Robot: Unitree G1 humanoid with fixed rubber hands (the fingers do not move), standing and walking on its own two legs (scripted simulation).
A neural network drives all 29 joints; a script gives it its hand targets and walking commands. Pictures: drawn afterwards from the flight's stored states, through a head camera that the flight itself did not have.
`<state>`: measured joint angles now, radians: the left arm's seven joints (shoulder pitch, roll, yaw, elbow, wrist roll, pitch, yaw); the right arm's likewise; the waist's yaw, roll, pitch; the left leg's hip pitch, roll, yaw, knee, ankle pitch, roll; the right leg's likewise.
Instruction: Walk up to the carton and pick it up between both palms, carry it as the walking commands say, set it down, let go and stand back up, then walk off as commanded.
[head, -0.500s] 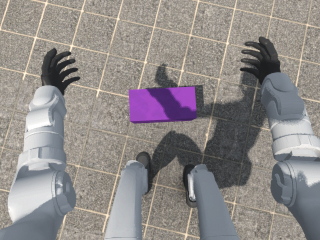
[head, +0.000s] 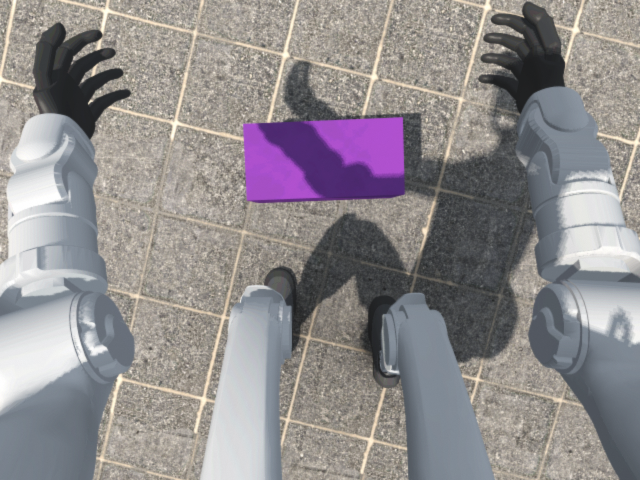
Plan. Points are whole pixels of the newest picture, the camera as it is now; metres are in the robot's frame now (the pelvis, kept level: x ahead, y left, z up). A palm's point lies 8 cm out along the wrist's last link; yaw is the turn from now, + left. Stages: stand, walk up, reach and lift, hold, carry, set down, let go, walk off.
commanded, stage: reach and lift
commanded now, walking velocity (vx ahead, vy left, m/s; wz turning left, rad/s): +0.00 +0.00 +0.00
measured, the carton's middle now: (324, 164) +0.48 +0.03 -0.51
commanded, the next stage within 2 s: none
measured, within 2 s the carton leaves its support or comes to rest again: neither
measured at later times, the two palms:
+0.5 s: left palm (149, 136) +0.49 +0.28 -0.27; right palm (474, 124) +0.51 -0.18 -0.28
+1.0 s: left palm (192, 160) +0.47 +0.27 -0.41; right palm (441, 153) +0.49 -0.18 -0.41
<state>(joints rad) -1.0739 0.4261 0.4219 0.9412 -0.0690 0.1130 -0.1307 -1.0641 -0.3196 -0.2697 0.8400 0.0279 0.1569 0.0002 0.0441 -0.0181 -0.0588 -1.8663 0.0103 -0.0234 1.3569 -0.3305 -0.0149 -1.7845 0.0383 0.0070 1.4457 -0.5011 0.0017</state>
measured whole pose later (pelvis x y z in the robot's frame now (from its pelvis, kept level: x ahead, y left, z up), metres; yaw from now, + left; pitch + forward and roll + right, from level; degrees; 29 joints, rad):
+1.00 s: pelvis -0.03 +0.01 -0.22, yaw -3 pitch +38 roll -1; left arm -1.33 0.48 0.25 1.14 -0.20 0.05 0.01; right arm -1.35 -0.39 -0.08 1.04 0.17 0.09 -0.06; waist 0.06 -0.01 0.38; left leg -2.35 0.04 -0.02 2.15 -0.46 0.00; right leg -2.25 0.07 0.00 2.24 -0.65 0.03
